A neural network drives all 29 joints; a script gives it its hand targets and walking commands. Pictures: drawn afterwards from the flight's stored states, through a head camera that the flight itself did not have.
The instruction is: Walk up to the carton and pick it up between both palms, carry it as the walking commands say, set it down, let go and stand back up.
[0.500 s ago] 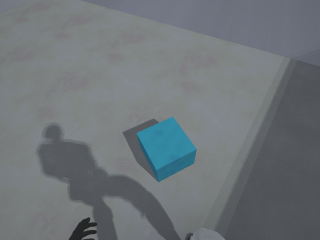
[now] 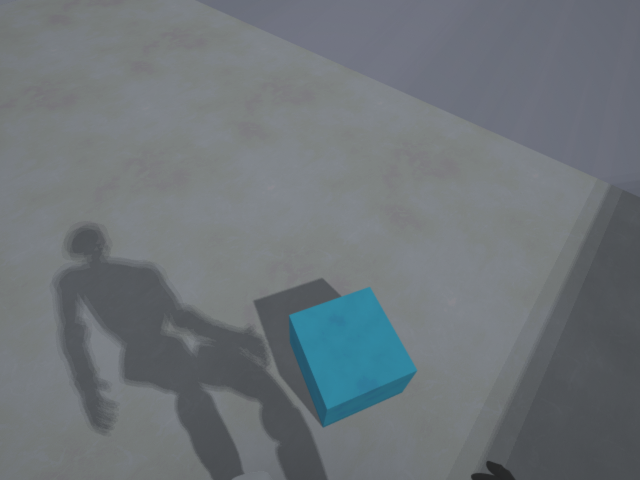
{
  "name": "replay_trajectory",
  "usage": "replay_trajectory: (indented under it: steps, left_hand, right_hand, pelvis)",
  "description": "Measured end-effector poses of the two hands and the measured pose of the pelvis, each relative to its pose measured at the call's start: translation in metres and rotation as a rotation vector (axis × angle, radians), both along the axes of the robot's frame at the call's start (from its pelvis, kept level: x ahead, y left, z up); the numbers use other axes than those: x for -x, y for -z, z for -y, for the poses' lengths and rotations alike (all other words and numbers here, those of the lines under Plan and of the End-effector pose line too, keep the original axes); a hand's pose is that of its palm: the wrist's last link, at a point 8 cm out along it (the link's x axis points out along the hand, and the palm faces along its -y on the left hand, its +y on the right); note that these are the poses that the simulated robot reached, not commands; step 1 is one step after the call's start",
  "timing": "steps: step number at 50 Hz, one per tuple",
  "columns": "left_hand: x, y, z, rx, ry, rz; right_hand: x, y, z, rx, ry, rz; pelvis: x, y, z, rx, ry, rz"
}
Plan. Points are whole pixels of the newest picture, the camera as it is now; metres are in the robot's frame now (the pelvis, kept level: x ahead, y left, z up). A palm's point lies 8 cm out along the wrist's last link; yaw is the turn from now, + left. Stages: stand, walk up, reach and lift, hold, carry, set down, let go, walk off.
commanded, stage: walk up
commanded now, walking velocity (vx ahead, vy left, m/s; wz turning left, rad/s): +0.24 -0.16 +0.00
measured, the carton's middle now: (347, 354) +0.53 -0.07 -0.67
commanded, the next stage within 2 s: none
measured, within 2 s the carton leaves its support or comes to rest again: neither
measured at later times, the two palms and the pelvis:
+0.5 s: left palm (194, 472) +0.14 +0.18 -0.12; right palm out of the picture +0.04 -0.27 -0.15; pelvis +0.07 -0.05 +0.01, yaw +0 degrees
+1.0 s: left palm out of the picture +0.07 +0.18 -0.13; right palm out of the picture +0.07 -0.26 -0.13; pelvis +0.09 -0.05 +0.01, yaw +1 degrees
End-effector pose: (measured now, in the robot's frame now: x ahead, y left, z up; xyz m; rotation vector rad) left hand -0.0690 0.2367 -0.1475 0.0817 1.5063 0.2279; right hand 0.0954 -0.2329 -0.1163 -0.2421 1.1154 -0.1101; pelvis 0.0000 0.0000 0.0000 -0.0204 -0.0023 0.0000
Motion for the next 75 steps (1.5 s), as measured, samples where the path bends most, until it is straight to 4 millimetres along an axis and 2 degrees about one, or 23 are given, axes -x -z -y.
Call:
replay_trajectory:
  steps: [5, 11, 15, 19, 23, 28, 38, 47, 59, 75]
  left_hand:
    - [-0.076, -0.002, -0.012, 0.025, 0.068, 0.090]
    - [-0.143, -0.007, 0.000, 0.040, 0.113, 0.158]
    - [-0.184, -0.012, 0.017, 0.008, 0.128, 0.228]
    - [-0.203, -0.016, 0.032, -0.048, 0.138, 0.271]
    - [-0.207, -0.028, 0.047, -0.061, 0.142, 0.269]
    - [-0.203, -0.029, 0.057, -0.055, 0.119, 0.258]
    - [-0.163, -0.019, 0.064, -0.022, 0.063, 0.154]
    - [-0.142, -0.015, 0.062, -0.009, 0.043, 0.097]
    - [-0.142, -0.015, 0.054, -0.005, 0.041, 0.091]
    - [-0.149, -0.014, 0.044, -0.010, 0.050, 0.090]
  right_hand:
    - [0.044, -0.019, 0.015, 0.065, 0.103, -0.127]
    - [0.081, -0.022, 0.020, 0.066, 0.176, -0.250]
    - [0.087, -0.006, 0.021, 0.012, 0.193, -0.308]
    - [0.077, 0.022, 0.029, -0.052, 0.195, -0.322]
    - [0.058, 0.030, 0.031, -0.090, 0.184, -0.311]
    - [0.044, 0.028, 0.036, -0.094, 0.162, -0.300]
    - [0.036, 0.018, 0.047, -0.049, 0.146, -0.317]
    - [0.031, 0.017, 0.037, -0.050, 0.140, -0.320]
    - [0.031, 0.017, 0.020, -0.063, 0.143, -0.326]
    - [0.032, 0.015, 0.015, -0.049, 0.157, -0.332]
  pelvis:
    - [-0.023, -0.014, -0.003, 0.024, -0.005, -0.002]
    - [-0.044, -0.020, 0.005, 0.032, -0.013, 0.001]
    - [-0.052, -0.015, 0.018, 0.004, -0.014, 0.017]
    - [-0.062, -0.004, 0.035, -0.036, -0.011, 0.032]
    - [-0.069, -0.008, 0.043, -0.023, -0.005, 0.033]
    - [-0.076, -0.011, 0.050, -0.018, -0.009, 0.028]
    - [-0.084, -0.013, 0.053, -0.017, -0.018, 0.026]
    - [-0.088, -0.014, 0.047, -0.016, -0.016, 0.025]
    - [-0.093, -0.014, 0.038, -0.016, -0.011, 0.021]
    - [-0.099, -0.013, 0.030, -0.016, -0.009, 0.015]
